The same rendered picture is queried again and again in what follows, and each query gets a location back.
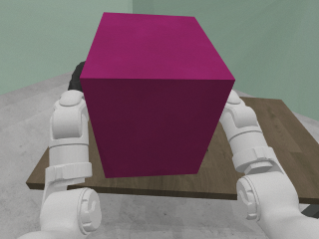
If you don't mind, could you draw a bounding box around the carton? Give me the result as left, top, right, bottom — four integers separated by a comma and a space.
79, 12, 235, 178

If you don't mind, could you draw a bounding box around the robot left hand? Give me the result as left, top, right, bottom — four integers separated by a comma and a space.
68, 61, 86, 92

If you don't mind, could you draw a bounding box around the right robot forearm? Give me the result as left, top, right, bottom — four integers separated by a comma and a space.
219, 90, 299, 209

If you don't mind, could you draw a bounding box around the robot right upper arm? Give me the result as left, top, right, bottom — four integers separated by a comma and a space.
236, 171, 319, 239

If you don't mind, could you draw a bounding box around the table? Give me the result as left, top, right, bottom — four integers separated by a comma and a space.
25, 97, 319, 219

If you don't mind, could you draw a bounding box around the robot left upper arm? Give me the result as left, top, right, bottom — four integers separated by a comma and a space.
17, 187, 102, 239

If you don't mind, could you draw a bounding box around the left robot forearm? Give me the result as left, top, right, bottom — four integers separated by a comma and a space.
39, 90, 93, 230

